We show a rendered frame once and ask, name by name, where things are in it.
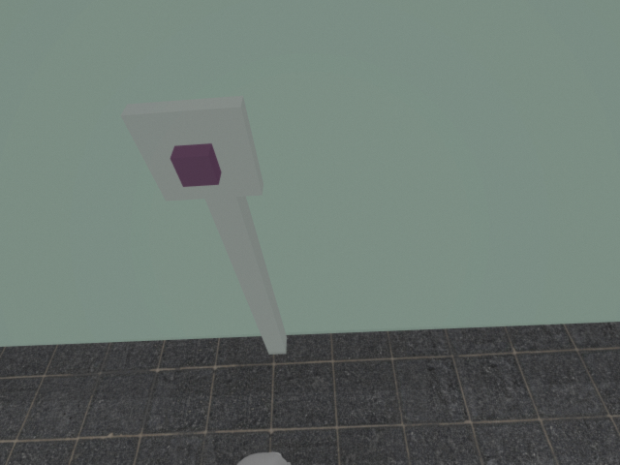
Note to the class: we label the panel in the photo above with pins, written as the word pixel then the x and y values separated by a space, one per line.
pixel 157 128

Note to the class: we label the button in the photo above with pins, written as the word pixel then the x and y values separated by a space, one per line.
pixel 196 165

